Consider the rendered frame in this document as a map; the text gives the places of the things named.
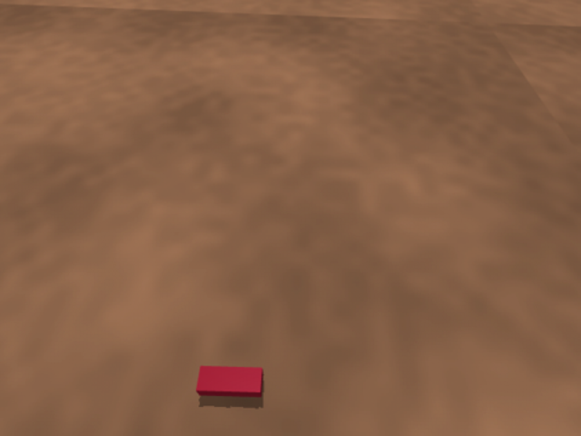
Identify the carton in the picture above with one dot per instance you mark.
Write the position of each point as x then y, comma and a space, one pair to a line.
230, 381

